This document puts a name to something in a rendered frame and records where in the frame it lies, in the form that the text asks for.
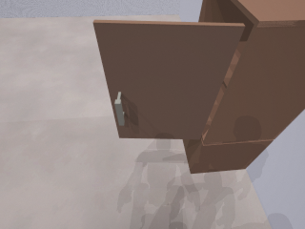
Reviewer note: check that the cupboard door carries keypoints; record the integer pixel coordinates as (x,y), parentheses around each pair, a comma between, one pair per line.
(169,73)

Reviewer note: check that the handle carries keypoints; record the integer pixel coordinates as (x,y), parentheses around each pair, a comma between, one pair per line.
(119,110)

